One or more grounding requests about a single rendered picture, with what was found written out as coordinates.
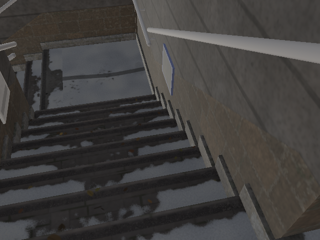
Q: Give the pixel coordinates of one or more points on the stairs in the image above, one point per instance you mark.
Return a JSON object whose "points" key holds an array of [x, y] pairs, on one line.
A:
{"points": [[30, 82], [113, 170]]}

